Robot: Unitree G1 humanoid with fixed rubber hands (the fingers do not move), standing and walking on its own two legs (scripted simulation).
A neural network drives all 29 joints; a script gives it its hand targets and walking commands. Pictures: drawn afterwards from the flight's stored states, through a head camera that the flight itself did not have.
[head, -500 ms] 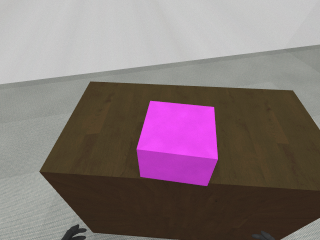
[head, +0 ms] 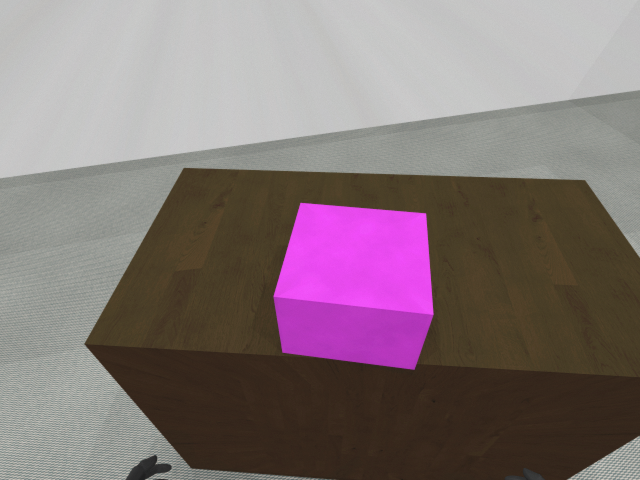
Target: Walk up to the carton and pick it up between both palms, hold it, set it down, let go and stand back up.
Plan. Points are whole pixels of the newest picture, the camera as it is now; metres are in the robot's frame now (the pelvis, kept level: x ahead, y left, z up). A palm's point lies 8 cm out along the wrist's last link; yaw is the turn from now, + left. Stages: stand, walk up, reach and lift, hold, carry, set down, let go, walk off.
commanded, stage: stand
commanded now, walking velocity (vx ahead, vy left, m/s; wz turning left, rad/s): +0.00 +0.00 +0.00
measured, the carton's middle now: (354, 282) +0.43 -0.05 +0.00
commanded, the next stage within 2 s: none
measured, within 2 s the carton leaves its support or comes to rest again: neither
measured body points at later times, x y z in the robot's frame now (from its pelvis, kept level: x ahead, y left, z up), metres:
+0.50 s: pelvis -0.01 +0.00 +0.00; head -0.02 +0.00 +0.45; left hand +0.13 +0.27 -0.10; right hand +0.08 -0.27 -0.10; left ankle +0.00 +0.11 -0.74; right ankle -0.01 -0.11 -0.74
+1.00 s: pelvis -0.02 -0.01 +0.00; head -0.03 -0.01 +0.45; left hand +0.12 +0.27 -0.10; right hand +0.07 -0.27 -0.11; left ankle +0.00 +0.11 -0.74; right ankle -0.01 -0.11 -0.74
